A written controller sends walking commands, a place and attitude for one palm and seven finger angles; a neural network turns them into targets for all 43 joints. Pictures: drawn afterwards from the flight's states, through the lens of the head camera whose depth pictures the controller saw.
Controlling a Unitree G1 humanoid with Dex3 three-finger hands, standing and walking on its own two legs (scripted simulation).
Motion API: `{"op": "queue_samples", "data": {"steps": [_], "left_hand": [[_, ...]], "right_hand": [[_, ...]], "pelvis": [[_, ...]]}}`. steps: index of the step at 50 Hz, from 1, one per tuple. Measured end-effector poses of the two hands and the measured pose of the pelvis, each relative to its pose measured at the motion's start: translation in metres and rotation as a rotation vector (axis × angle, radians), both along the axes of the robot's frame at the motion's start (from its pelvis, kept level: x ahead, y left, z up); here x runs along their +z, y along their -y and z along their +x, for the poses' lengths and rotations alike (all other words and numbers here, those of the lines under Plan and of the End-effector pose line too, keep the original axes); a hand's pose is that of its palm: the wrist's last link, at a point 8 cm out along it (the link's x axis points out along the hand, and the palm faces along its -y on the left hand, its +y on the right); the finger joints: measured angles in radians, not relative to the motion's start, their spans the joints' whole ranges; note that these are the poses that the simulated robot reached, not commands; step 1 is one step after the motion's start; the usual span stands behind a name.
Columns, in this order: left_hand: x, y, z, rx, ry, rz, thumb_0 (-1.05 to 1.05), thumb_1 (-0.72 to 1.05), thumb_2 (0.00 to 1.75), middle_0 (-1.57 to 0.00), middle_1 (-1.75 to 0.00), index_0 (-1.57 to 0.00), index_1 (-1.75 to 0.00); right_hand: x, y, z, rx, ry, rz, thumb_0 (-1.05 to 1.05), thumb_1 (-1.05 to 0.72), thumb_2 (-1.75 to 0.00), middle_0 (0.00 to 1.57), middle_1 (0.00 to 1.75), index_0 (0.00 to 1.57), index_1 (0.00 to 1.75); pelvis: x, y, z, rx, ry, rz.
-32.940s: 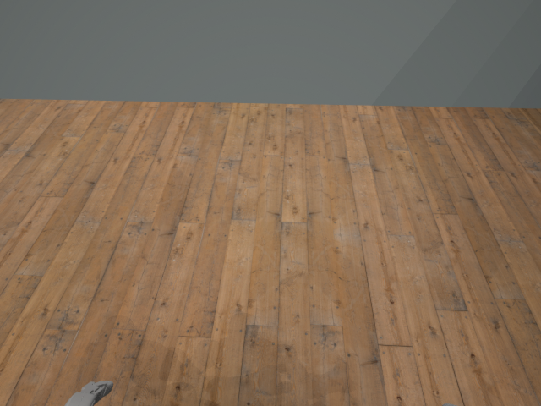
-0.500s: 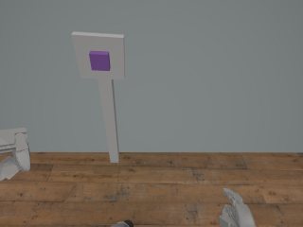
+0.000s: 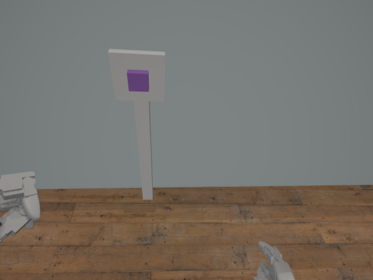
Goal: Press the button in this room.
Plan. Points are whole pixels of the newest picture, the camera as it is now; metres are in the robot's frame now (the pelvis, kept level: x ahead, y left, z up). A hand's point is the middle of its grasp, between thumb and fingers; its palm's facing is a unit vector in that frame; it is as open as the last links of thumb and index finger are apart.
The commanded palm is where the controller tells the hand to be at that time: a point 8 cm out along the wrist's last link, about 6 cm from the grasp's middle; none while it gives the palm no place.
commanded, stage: stop stepping back and stand still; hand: left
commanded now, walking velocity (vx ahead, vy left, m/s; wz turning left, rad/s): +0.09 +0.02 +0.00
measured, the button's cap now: (138, 80) +0.73 +0.21 +0.06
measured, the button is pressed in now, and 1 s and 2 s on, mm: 0 0 0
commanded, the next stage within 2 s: let the arm hang, fingers relaxed in 0.46 s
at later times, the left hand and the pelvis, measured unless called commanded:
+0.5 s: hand (12, 220) +0.16 +0.27 +0.15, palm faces +0.37 -0.77 -0.51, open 3.1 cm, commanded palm +0.10 +0.31 +0.16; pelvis -0.02 +0.03 -0.02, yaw +1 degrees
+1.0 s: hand out of the picture -0.03 +0.25 -0.18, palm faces +0.10 -0.96 -0.26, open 4.1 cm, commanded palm none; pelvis -0.04 +0.04 -0.02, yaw +5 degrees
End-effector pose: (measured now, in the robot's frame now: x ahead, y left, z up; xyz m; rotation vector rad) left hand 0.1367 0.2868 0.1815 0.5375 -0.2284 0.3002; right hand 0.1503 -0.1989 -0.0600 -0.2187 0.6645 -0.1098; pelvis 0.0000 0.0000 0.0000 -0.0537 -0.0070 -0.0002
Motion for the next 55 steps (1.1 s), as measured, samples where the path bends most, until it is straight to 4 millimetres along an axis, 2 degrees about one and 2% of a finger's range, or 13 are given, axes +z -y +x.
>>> {"op": "queue_samples", "data": {"steps": [5,9,13,18,22,28,30,34,37,40,44,49,55], "left_hand": [[-0.021,-0.010,-0.026,0.093,-0.005,-0.050,0.01,0.89,0.90,-1.31,-1.50,-1.31,-1.50],[-0.029,-0.012,-0.034,0.112,0.061,-0.133,0.01,0.89,0.90,-1.31,-1.50,-1.31,-1.50],[-0.030,-0.020,-0.029,0.097,0.119,-0.143,0.01,0.88,0.90,-1.31,-1.50,-1.31,-1.50],[-0.016,-0.034,-0.015,0.064,0.127,-0.037,0.01,0.88,0.90,-1.32,-1.50,-1.31,-1.50],[-0.002,-0.032,-0.011,0.037,0.096,0.050,0.01,0.89,0.90,-1.31,-1.50,-1.31,-1.50],[-0.019,-0.019,-0.017,0.036,-0.034,0.038,0.01,0.89,0.90,-1.31,-1.50,-1.31,-1.50],[-0.051,-0.024,-0.011,0.048,-0.142,0.003,0.00,0.89,0.90,-1.31,-1.50,-1.31,-1.50],[-0.177,-0.038,-0.007,0.168,-0.578,-0.224,0.00,0.89,0.90,-1.27,-1.47,-1.27,-1.46],[-0.264,-0.022,-0.035,0.208,-0.911,-0.381,0.00,0.90,0.90,-1.20,-1.40,-1.21,-1.40],[-0.319,0.010,-0.080,0.193,-1.179,-0.502,0.01,0.90,0.90,-1.12,-1.32,-1.12,-1.32],[-0.335,0.002,-0.123,0.293,-1.285,-0.541,0.01,0.90,0.90,-0.98,-1.24,-0.99,-1.18],[-0.334,-0.009,-0.172,0.367,-1.417,-0.544,0.01,0.90,0.90,-0.81,-1.04,-0.82,-0.99],[-0.327,-0.013,-0.208,0.430,-1.515,-0.537,0.01,0.90,0.90,-0.61,-0.78,-0.61,-0.76]], "right_hand": [[-0.024,0.017,-0.010,0.030,-0.058,-0.050,0.01,-0.90,-0.90,0.21,0.30,0.21,0.30],[-0.022,0.027,-0.026,-0.005,-0.089,-0.092,0.01,-0.90,-0.90,0.21,0.30,0.21,0.30],[-0.021,0.030,-0.031,-0.034,-0.064,-0.151,0.01,-0.90,-0.90,0.20,0.30,0.21,0.30],[-0.025,0.011,-0.031,-0.054,-0.034,-0.104,0.01,-0.91,-0.90,0.20,0.30,0.20,0.30],[-0.031,-0.011,-0.033,-0.026,-0.036,-0.007,0.01,-0.90,-0.90,0.20,0.30,0.20,0.30],[-0.050,-0.019,-0.033,0.000,-0.090,0.058,0.01,-0.90,-0.90,0.20,0.30,0.21,0.30],[-0.061,-0.015,-0.033,0.032,-0.135,0.071,0.01,-0.90,-0.90,0.20,0.30,0.21,0.30],[-0.090,-0.004,-0.041,0.045,-0.280,0.054,0.01,-0.90,-0.90,0.20,0.30,0.21,0.30],[-0.097,0.000,-0.058,0.029,-0.366,0.016,0.01,-0.91,-0.90,0.20,0.30,0.20,0.30],[-0.090,0.002,-0.079,0.007,-0.432,-0.021,0.01,-0.91,-0.90,0.20,0.30,0.20,0.30],[-0.085,0.002,-0.109,0.004,-0.539,-0.051,0.01,-0.91,-0.90,0.20,0.30,0.20,0.30],[-0.090,-0.003,-0.135,-0.010,-0.626,-0.028,0.01,-0.91,-0.90,0.20,0.30,0.20,0.30],[-0.100,-0.017,-0.154,-0.024,-0.668,0.028,0.01,-0.91,-0.90,0.20,0.30,0.20,0.30]], "pelvis": [[-0.017,-0.003,-0.023,-0.003,0.008,0.031],[-0.016,-0.008,-0.020,0.023,0.007,0.038],[-0.022,-0.022,-0.016,0.045,0.008,0.025],[-0.024,-0.032,-0.023,0.035,0.025,0.051],[-0.021,-0.029,-0.025,0.032,0.023,0.049],[-0.023,-0.025,-0.022,0.023,0.010,0.039],[-0.024,-0.027,-0.021,0.043,-0.011,0.039],[-0.033,-0.036,-0.022,0.086,-0.024,0.035],[-0.036,-0.039,-0.026,0.089,-0.012,0.052],[-0.032,-0.040,-0.030,0.078,0.000,0.056],[-0.024,-0.037,-0.036,0.085,0.005,0.045],[-0.018,-0.039,-0.039,0.087,0.010,0.039],[-0.014,-0.044,-0.041,0.078,0.019,0.045]]}}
